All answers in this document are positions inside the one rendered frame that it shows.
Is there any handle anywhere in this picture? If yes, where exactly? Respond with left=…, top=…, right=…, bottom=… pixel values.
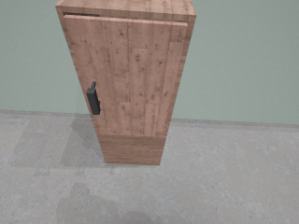
left=86, top=81, right=101, bottom=115

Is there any cupboard door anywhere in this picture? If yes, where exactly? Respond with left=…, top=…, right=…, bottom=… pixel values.
left=64, top=14, right=188, bottom=137

